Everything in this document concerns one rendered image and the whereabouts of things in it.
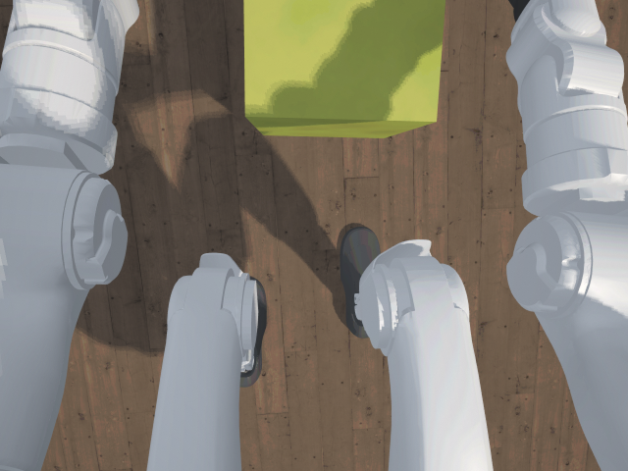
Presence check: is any right robot forearm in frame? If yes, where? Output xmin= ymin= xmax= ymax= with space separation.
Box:
xmin=506 ymin=0 xmax=628 ymax=217

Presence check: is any carton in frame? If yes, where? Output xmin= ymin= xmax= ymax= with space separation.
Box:
xmin=243 ymin=0 xmax=445 ymax=138

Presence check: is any robot left thigh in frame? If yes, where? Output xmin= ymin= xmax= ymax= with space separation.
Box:
xmin=146 ymin=267 xmax=258 ymax=471

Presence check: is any robot right shin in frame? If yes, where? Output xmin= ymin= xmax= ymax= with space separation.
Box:
xmin=354 ymin=239 xmax=469 ymax=337

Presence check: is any robot left upper arm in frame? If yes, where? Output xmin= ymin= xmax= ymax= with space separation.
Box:
xmin=0 ymin=164 xmax=128 ymax=471

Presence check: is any right robot hand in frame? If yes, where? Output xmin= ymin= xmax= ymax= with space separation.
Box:
xmin=508 ymin=0 xmax=530 ymax=22

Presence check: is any robot right upper arm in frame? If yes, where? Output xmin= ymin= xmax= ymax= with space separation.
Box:
xmin=506 ymin=211 xmax=628 ymax=471

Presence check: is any left robot forearm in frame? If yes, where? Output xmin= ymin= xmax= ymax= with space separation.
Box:
xmin=0 ymin=0 xmax=139 ymax=175

